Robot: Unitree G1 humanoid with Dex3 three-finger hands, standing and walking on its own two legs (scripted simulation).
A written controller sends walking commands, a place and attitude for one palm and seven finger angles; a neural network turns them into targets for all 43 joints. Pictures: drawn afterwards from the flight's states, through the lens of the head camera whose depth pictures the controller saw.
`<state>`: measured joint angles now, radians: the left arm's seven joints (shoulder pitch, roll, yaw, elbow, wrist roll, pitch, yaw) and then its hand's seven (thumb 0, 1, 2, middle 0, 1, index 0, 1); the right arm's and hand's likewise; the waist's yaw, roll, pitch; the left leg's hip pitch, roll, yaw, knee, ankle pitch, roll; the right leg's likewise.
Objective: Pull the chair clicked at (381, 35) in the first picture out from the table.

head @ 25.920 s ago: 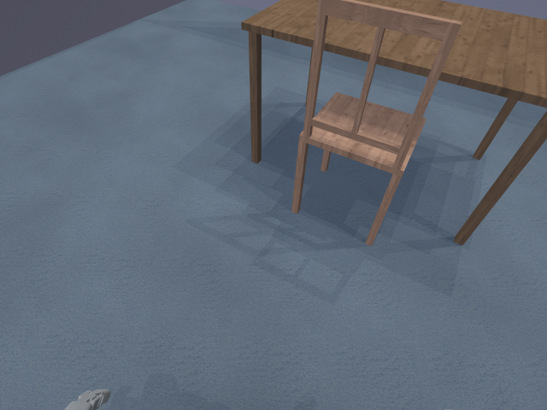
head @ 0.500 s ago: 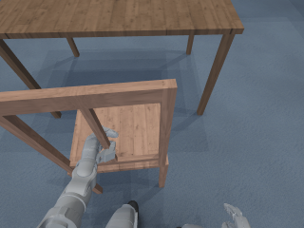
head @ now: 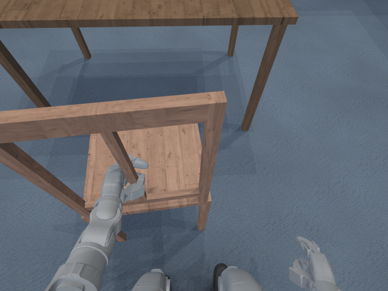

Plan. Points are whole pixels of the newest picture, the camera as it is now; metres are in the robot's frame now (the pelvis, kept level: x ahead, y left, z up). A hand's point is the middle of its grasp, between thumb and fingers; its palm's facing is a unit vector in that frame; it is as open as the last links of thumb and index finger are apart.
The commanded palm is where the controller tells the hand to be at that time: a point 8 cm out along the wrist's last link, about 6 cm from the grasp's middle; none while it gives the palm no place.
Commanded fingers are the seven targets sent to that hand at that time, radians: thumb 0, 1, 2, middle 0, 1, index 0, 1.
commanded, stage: step backward, pulling the chair out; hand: left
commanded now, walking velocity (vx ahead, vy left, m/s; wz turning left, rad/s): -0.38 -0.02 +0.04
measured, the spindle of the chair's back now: (129, 172) +0.36 +0.14 -0.03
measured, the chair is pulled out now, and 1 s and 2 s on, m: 0.39 0.59 0.59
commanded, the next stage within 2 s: stop walking, hand still on the chair in 0.38 s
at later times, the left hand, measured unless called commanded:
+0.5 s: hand (133, 238) +0.22 +0.12 -0.06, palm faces +0.02 -0.98 -0.20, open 5.3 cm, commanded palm +0.21 +0.18 -0.04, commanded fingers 0.00 0.90 0.90 -0.50 -1.45 -0.50 -1.45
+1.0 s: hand (134, 282) +0.15 +0.11 -0.05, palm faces +0.00 -0.98 -0.18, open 5.4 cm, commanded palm +0.13 +0.16 -0.04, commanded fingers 0.00 0.90 0.90 -0.50 -1.45 -0.50 -1.45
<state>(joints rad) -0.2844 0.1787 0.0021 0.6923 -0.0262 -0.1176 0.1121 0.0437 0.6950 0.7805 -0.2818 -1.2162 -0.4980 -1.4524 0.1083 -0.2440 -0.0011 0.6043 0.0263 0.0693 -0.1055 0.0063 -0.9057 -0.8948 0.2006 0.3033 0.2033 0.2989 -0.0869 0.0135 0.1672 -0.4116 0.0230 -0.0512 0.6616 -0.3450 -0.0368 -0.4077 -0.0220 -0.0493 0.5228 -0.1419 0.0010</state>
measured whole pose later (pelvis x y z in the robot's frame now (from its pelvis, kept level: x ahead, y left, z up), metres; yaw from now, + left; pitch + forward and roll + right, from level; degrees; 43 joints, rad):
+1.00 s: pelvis -0.12 -0.02 +0.01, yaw -1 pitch -2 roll +0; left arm -0.11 0.12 -0.05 0.73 -0.04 -0.07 0.08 0.08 0.69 0.80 -0.26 -1.20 -0.50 -1.45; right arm 0.22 -0.18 0.05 0.70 0.03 0.02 -0.10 0.01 -0.90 -0.89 0.20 0.30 0.20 0.30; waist -0.01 0.04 0.05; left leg -0.20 0.03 0.00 0.48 -0.25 -0.03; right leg -0.23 -0.03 -0.03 0.47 -0.22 0.01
